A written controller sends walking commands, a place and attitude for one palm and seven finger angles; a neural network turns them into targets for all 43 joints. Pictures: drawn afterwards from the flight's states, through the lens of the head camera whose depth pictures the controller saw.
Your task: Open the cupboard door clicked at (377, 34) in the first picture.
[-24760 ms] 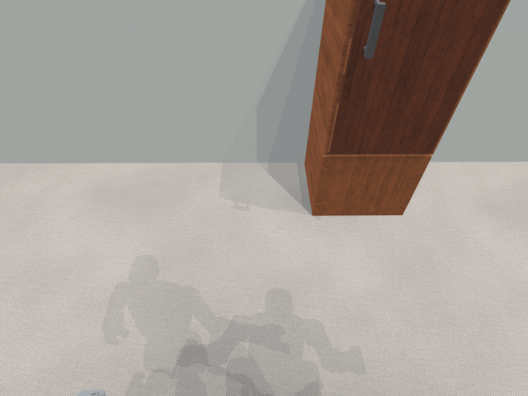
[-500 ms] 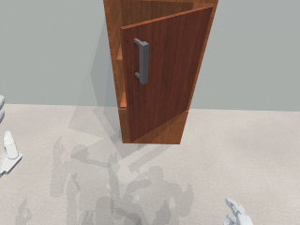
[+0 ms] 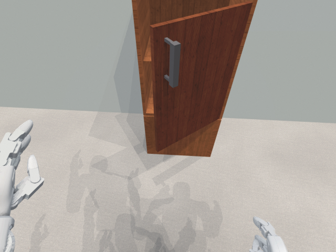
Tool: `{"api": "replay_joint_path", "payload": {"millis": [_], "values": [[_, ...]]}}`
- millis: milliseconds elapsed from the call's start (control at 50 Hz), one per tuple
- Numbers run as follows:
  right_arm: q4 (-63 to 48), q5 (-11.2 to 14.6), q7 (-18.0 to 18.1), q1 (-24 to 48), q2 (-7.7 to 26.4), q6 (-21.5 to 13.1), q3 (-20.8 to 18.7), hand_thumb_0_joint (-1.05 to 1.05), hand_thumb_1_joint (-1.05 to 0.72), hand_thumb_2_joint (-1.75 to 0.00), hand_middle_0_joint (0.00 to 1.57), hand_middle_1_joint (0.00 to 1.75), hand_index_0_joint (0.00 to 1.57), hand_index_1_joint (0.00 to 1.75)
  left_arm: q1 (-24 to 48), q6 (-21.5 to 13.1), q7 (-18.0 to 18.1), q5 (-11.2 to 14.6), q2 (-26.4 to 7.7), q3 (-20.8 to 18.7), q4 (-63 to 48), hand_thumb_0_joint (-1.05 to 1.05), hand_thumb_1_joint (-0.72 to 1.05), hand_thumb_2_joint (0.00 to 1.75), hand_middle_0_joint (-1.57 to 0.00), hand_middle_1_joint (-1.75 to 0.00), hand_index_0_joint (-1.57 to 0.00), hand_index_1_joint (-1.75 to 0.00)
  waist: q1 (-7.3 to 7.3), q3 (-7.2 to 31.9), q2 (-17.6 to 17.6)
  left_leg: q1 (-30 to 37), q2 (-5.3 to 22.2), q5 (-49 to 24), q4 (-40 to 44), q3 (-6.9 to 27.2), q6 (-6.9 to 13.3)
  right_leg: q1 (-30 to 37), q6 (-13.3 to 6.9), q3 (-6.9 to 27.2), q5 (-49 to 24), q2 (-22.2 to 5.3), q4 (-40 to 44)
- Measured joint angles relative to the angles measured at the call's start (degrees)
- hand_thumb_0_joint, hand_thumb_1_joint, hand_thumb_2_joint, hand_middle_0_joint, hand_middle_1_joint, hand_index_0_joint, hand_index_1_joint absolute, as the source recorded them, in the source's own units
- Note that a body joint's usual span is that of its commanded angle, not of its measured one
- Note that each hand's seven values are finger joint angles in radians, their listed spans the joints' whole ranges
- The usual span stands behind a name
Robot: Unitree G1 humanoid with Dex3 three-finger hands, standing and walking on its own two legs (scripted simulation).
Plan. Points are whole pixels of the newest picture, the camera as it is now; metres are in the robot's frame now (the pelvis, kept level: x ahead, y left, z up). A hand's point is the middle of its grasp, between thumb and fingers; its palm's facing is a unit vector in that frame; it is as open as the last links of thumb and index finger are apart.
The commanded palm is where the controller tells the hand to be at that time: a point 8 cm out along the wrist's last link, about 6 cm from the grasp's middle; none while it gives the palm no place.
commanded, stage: let the arm hang, fingers relaxed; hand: left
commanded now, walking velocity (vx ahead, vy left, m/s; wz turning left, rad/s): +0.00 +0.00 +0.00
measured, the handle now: (170, 63) +0.63 +0.04 +0.14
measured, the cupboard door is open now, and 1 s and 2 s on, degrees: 38 38 38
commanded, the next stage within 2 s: look to check the result in 1.06 s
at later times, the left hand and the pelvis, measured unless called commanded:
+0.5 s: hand out of the picture -0.10 +0.16 -0.17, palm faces +0.07 -0.98 -0.18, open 7.4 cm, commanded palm none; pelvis -0.01 -0.01 +0.00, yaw +2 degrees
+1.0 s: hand out of the picture +0.07 +0.19 -0.16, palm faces +0.03 -0.96 -0.27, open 7.3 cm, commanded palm none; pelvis +0.02 -0.02 +0.00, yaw +2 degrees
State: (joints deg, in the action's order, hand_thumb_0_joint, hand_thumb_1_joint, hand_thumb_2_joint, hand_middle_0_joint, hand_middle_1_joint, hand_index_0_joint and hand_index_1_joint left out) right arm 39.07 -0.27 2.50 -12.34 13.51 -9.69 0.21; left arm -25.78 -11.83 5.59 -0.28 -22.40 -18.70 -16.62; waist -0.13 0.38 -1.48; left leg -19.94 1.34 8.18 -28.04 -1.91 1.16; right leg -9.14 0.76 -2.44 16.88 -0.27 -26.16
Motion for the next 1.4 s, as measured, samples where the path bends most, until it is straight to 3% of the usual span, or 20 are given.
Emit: {"api": "replay_joint_path", "payload": {"millis": [60, 140, 220, 300, 380, 520, 660, 1020, 1400], "values": [[5.92, -0.38, -2.26, 3.43, 3.27, 4.43, -0.35, 0.01, -0.91, -0.9, 0.2, 0.3, 0.2, 0.3, 8.33, 6.71, -3.79, -1.29, -0.05, 8.09, 21.37, 0.0, 0.89, 0.9, -0.2, -0.3, -0.2, -0.3, 0.05, 0.92, -2.41, -2.88, -0.7, 0.85, -3.21, 0.51, 0.56, -3.06, 0.31, -0.59, 1.9, -0.73, -4.39], [10.86, -1.04, -3.2, 5.49, 4.2, 8.31, -0.43, 0.01, -0.91, -0.9, 0.2, 0.3, 0.2, 0.3, 12.87, 13.04, -6.03, -1.86, 3.31, 15.49, 47.61, 0.0, 0.9, 0.9, -0.2, -0.3, -0.2, -0.3, 1.92, -0.18, -2.31, -2.85, -1.2, 1.1, -4.23, 0.44, 0.6, -3.62, 0.31, -0.55, 3.06, -1.32, -6.88], [14.44, -1.36, -3.23, 3.81, 3.51, 10.2, -0.51, 0.01, -0.91, -0.9, 0.2, 0.3, 0.2, 0.3, 12.12, 14.85, -6.39, -1.4, 7.93, 19.4, 63.96, 0.01, 0.9, 0.9, -0.2, -0.3, -0.2, -0.3, 2.75, -2.49, 0.26, -1.18, -1.21, 0.84, -3.4, 0.58, 0.3, -2.01, -0.04, -0.69, 2.95, -1.27, -6.25], [18.95, -1.34, -2.69, 0.97, 2.37, 11.44, -0.47, 0.01, -0.91, -0.9, 0.2, 0.3, 0.2, 0.3, 9.57, 14.61, -6.48, -0.91, 11.79, 20.51, 73.71, 0.01, 0.9, 0.9, -0.2, -0.3, -0.21, -0.3, 1.74, -4.19, 2.0, 0.26, -1.16, -0.4, -0.88, 1.04, 0.13, -0.37, -0.29, -1.16, 1.64, -1.02, -3.48], [22.83, -1.11, -2.04, -1.49, 0.77, 12.14, -0.75, 0.01, -0.91, -0.9, 0.2, 0.3, 0.2, 0.3, 6.42, 13.83, -6.24, -0.69, 13.44, 19.75, 79.51, 0.01, 0.9, 0.9, -0.21, -0.3, -0.21, -0.3, 0.42, -4.98, 2.15, 1.09, -1.24, -1.47, 1.17, 1.69, -0.09, 0.8, -0.52, -1.84, 0.6, -0.89, -1.1], [25.56, -0.77, -1.42, -2.44, -2.08, 12.16, -1.19, 0.01, -0.91, -0.9, 0.2, 0.3, 0.2, 0.3, 3.32, 13.09, -5.13, -0.57, 12.29, 18.12, 84.53, 0.0, 0.9, 0.9, -0.21, -0.3, -0.21, -0.3, -0.14, -5.32, 0.45, 2.39, -1.15, -1.75, 2.23, 2.32, -0.43, 2.52, -0.73, -2.45, 0.21, -0.63, 0.51], [25.78, -0.78, -1.58, -0.36, -3.16, 11.86, -1.4, 0.0, -0.91, -0.9, 0.2, 0.3, 0.2, 0.3, 5.18, 12.51, -4.4, -0.52, 10.47, 17.45, 84.42, 0.0, 0.9, 0.9, -0.2, -0.3, -0.2, -0.3, 0.19, -4.47, -1.21, 3.37, -0.99, -1.13, 2.0, 2.23, -0.73, 3.45, -1.02, -2.32, 0.8, -0.5, 0.29], [26.05, -1.05, -1.7, 4.33, 0.84, 10.42, -1.43, 0.0, -0.91, -0.9, 0.2, 0.3, 0.2, 0.3, 16.3, 10.57, -4.63, -0.48, 9.68, 17.64, 79.94, 0.0, 0.9, 0.9, -0.2, -0.3, -0.2, -0.3, 1.23, -3.19, 0.15, 6.6, -0.55, -0.72, 4.62, 1.79, -1.65, 6.62, -1.57, -1.81, 0.75, -0.05, 3.4], [26.22, -0.87, -1.62, 5.76, 1.85, 10.68, -0.93, 0.0, -0.91, -0.9, 0.2, 0.3, 0.2, 0.3, 15.63, 11.25, -4.75, -0.33, 7.6, 17.63, 81.74, 0.0, 0.9, 0.9, -0.2, -0.3, -0.21, -0.3, 0.72, -4.84, 0.47, 8.1, -0.08, -0.7, 6.45, 1.24, -1.91, 8.58, -1.71, -1.2, -0.38, 0.42, 6.87]]}}
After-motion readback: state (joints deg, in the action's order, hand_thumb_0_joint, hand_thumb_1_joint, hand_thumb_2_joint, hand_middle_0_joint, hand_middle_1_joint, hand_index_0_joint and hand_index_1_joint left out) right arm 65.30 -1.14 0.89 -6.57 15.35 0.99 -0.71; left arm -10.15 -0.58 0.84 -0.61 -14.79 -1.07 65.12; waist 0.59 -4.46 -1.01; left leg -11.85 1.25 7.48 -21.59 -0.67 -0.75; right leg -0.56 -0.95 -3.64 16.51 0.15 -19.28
